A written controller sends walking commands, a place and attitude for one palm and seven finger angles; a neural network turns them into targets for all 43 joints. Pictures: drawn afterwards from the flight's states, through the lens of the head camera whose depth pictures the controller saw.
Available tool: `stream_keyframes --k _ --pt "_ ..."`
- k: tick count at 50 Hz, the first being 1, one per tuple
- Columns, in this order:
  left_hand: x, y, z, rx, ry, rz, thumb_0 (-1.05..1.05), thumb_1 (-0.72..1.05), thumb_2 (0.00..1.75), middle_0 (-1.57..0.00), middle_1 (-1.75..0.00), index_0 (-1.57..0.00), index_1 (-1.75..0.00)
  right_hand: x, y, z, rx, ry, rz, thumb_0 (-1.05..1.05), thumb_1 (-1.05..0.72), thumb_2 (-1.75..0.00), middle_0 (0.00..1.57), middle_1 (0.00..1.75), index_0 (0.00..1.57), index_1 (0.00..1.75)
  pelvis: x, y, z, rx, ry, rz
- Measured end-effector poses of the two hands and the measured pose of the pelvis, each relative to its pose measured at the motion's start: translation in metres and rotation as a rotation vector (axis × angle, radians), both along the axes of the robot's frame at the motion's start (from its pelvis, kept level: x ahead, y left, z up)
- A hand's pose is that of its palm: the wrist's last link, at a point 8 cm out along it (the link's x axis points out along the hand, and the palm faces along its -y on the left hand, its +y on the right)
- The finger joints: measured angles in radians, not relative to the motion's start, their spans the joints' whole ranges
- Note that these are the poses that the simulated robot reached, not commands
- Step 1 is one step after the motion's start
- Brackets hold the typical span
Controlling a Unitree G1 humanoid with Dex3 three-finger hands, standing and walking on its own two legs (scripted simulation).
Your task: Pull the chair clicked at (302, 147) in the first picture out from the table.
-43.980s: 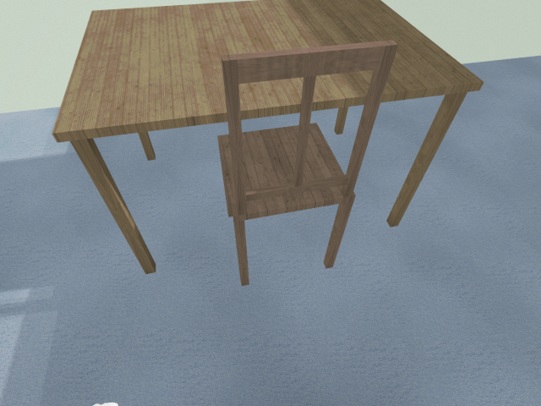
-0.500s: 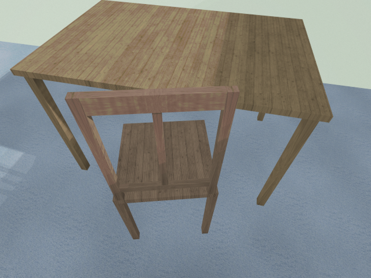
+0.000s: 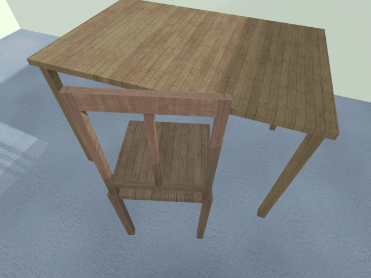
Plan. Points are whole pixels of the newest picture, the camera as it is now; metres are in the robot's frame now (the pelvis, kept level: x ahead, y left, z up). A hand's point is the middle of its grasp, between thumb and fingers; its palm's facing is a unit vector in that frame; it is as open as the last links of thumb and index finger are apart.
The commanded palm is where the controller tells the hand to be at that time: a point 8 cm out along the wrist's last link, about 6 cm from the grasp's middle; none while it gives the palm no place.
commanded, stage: shuffle to correct the standing spot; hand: left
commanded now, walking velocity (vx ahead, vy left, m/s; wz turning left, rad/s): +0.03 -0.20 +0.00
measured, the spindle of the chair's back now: (154, 154) +0.45 +0.12 -0.05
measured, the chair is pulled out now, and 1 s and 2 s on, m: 0.15 0.15 0.15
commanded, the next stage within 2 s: come to a stop and stand still in 0.04 s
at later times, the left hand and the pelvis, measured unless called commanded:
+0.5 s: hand out of the picture +0.02 +0.08 -0.18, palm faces +0.06 -0.98 -0.18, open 7.3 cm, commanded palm none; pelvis +0.02 -0.08 +0.00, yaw +0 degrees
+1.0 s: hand out of the picture +0.01 +0.10 -0.17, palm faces +0.01 -0.98 -0.19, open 7.4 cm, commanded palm none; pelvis +0.01 -0.06 +0.00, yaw +1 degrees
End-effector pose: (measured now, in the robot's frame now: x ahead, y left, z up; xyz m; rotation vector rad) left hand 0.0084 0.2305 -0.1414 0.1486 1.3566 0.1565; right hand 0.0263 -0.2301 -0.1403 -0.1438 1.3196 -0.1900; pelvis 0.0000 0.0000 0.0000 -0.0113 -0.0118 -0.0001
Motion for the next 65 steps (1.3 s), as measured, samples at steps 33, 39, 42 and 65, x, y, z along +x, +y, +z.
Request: stream_keyframes --k 33,39,42,65 --pt "-0.004 -0.073 0.008 0.066 -0.012 0.046 0.02 0.91 0.90 -0.20 -0.30 -0.20 -0.29 0.025 -0.077 -0.005 0.038 -0.005 0.071 0.01 -0.92 -0.90 0.20 0.30 0.20 0.30 0.007 -0.084 0.002 0.026 -0.021 0.034" --pt "-0.002 -0.066 0.007 0.058 -0.019 0.038 0.01 0.91 0.90 -0.20 -0.30 -0.20 -0.29 0.000 -0.070 -0.003 0.040 0.045 0.061 0.01 -0.91 -0.90 0.20 0.30 0.20 0.30 0.007 -0.078 0.003 0.024 -0.022 0.026" --pt "0.000 -0.071 0.006 0.037 -0.016 0.029 0.01 0.91 0.90 -0.20 -0.30 -0.20 -0.29 -0.011 -0.065 -0.002 0.046 0.069 0.056 0.01 -0.91 -0.90 0.20 0.30 0.20 0.30 0.008 -0.075 0.004 0.023 -0.016 0.025" --pt "0.037 -0.044 0.002 0.019 -0.038 -0.008 0.01 0.91 0.90 -0.20 -0.30 -0.20 -0.29 0.004 -0.021 -0.008 0.049 0.040 0.034 0.01 -0.92 -0.90 0.20 0.30 0.20 0.30 0.036 -0.034 -0.001 0.005 0.007 0.007"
